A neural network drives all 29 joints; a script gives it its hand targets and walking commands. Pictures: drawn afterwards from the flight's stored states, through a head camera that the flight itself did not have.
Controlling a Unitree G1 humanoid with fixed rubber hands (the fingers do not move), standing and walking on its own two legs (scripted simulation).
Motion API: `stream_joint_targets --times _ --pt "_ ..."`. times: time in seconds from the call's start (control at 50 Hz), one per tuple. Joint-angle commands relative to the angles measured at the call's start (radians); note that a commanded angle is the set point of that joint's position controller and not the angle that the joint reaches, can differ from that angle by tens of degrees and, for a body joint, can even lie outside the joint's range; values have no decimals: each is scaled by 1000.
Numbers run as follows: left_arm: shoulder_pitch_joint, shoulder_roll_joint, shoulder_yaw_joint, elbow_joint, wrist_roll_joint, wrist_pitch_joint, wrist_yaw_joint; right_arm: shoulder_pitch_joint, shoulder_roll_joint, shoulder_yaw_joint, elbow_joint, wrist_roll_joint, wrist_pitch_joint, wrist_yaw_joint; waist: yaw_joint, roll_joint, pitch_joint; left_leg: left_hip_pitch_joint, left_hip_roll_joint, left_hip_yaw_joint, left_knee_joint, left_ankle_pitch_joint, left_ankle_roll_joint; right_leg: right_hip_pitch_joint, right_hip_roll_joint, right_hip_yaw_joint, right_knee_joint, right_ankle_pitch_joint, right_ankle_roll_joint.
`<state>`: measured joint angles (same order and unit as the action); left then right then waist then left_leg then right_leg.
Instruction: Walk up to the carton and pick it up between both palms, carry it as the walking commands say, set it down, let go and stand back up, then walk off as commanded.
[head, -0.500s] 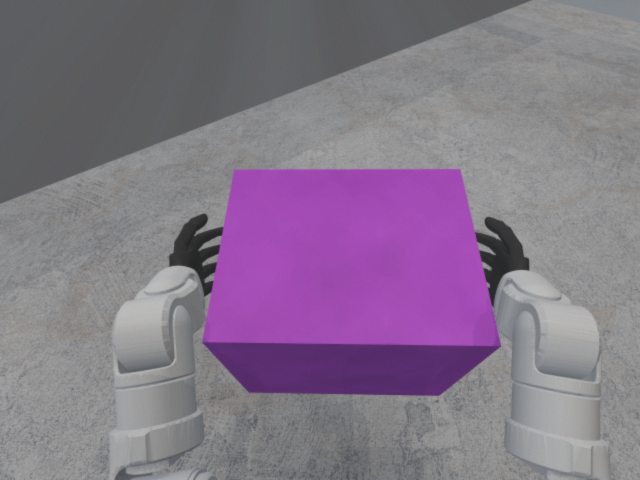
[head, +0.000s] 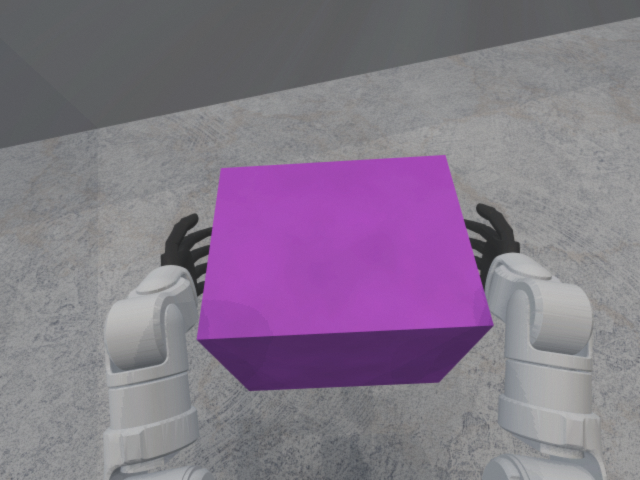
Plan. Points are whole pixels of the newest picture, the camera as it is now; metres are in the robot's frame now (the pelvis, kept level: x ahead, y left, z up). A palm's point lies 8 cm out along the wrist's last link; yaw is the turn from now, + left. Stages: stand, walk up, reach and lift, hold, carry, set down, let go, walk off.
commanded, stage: carry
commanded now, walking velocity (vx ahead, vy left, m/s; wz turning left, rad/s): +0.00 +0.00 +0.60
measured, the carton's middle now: (338, 283) +0.36 +0.00 +0.03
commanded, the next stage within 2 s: none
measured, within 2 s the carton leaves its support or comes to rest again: neither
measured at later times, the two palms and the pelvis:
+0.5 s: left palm (95, 336) +0.24 +0.24 +0.13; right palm (438, 249) +0.35 -0.11 +0.12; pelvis -0.01 -0.01 +0.02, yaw +18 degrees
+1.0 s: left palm out of the picture +0.11 +0.33 +0.12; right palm (320, 287) +0.31 +0.03 +0.11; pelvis -0.06 +0.00 +0.01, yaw +34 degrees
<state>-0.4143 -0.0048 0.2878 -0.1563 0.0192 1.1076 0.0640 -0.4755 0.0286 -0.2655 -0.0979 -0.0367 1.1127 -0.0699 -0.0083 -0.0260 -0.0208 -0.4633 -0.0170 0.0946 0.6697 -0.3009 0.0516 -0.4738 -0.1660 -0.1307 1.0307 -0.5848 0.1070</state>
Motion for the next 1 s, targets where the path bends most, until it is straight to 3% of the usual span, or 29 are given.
stream_joint_targets --times 0.0,0.04,0.16,0.22,0.24,0.26,0.28,0.3,0.32,0.34,0.38,0.4,0.52,0.56,0.58,0.6,0.62,0.64,0.66,0.68,0.74,0.84,0.9,0.96,0.98 --pt "-635 -862 -765 -146 -265 -24 -45 -494 811 663 -169 219 -19 49 -15 184 -464 523 289 -331 -97 942 119 -199 41 87 150 -22 4" --pt "-651 -889 -788 -175 -291 -39 -55 -502 817 671 -219 219 -38 49 -11 183 -462 449 240 -277 -121 789 109 -139 59 61 76 51 4" --pt "-542 -819 -778 -167 -287 -32 -53 -418 730 690 -251 205 -34 43 -18 191 -481 413 243 -377 -123 724 134 -46 113 53 -166 79 -1" --pt "-506 -794 -753 -153 -271 -23 -54 -428 721 707 -251 214 -21 45 3 176 -458 304 188 -357 -103 625 90 123 144 27 -416 203 -16" --pt "-497 -788 -741 -146 -261 -19 -55 -429 722 711 -242 217 -17 47 13 157 -453 203 161 -325 -73 556 56 256 106 35 -529 312 -29" --pt "-441 -779 -723 -137 -246 -13 -58 -395 733 714 -233 218 -9 49 26 56 -447 52 109 -271 11 366 15 411 -12 133 -610 405 -57" --pt "-436 -759 -701 -129 -228 -16 -58 -422 738 732 -246 227 0 54 27 -302 -418 -205 -31 -117 211 -63 -55 503 -307 423 -625 797 -171" --pt "-447 -776 -713 -134 -221 -16 -56 -481 761 742 -259 242 -6 53 22 -288 -406 -263 -7 -76 390 -337 -73 506 -348 398 -584 986 -251" --pt "-456 -775 -708 -143 -212 -18 -58 -503 781 758 -249 260 -7 59 26 -179 -385 -259 12 -82 438 -320 -80 489 -311 328 -576 998 -248" --pt "-487 -768 -695 -153 -203 -25 -58 -545 788 774 -252 276 -10 63 27 -116 -375 -247 24 -79 450 -263 -83 473 -271 254 -583 934 -228" --pt "-519 -755 -676 -150 -189 -35 -50 -553 795 774 -213 281 -14 70 23 -146 -349 -201 35 -48 397 -173 -97 447 -199 127 -567 878 -193" --pt "-516 -747 -676 -159 -186 -36 -46 -540 799 769 -201 280 -13 68 21 -159 -345 -187 27 -23 367 -167 -103 443 -190 92 -554 881 -186" --pt "-468 -717 -663 -102 -175 -9 -34 -483 779 720 -118 252 15 53 28 -240 -359 -64 -7 67 86 -127 -89 426 -214 8 -494 900 -170" --pt "-477 -727 -667 -93 -180 -2 -34 -474 785 708 -101 248 23 58 12 -221 -363 38 -11 86 -134 6 -73 407 -200 -40 -441 837 -128" --pt "-493 -729 -669 -83 -182 -1 -35 -483 786 701 -93 248 24 61 2 -177 -384 164 12 56 -264 133 -66 345 -179 -69 -380 773 -85" --pt "-530 -730 -680 -83 -188 0 -36 -483 786 690 -84 247 22 65 -10 -52 -403 339 118 -99 -270 286 -42 164 -143 -63 -273 549 -37" --pt "-543 -751 -710 -97 -204 10 -41 -441 766 654 -66 216 16 58 -19 282 -429 484 364 -445 -175 926 79 -81 -6 -104 -63 115 36" --pt "-508 -776 -718 -93 -207 12 -42 -402 785 641 -88 221 20 60 -24 305 -420 552 378 -456 -144 1092 150 -210 48 -27 57 -112 28" --pt "-530 -815 -743 -107 -227 4 -50 -404 805 651 -105 219 15 64 -25 248 -431 554 346 -399 -122 1062 147 -229 46 34 126 -88 21" --pt "-590 -847 -769 -121 -252 -6 -58 -448 814 660 -126 215 3 66 -22 205 -427 514 318 -348 -126 947 133 -221 39 61 148 -38 15" --pt "-640 -892 -804 -156 -290 -23 -67 -497 811 667 -203 219 -23 65 -12 196 -429 401 235 -258 -162 680 103 -147 51 46 108 74 14" --pt "-564 -838 -790 -144 -280 -14 -50 -440 732 675 -222 209 -16 55 -18 190 -447 406 244 -371 -188 567 128 -101 99 44 -66 74 8" --pt "-524 -811 -768 -140 -267 -4 -47 -427 719 689 -232 214 -4 54 -19 187 -444 361 234 -409 -203 531 123 -13 130 45 -196 93 -2" --pt "-480 -795 -741 -137 -251 4 -47 -429 720 708 -243 226 7 57 0 172 -440 266 184 -384 -184 497 78 171 157 20 -450 188 -17" --pt "-468 -789 -729 -134 -243 7 -47 -423 719 712 -239 228 11 57 10 154 -442 175 161 -355 -160 445 47 299 120 27 -553 272 -26"
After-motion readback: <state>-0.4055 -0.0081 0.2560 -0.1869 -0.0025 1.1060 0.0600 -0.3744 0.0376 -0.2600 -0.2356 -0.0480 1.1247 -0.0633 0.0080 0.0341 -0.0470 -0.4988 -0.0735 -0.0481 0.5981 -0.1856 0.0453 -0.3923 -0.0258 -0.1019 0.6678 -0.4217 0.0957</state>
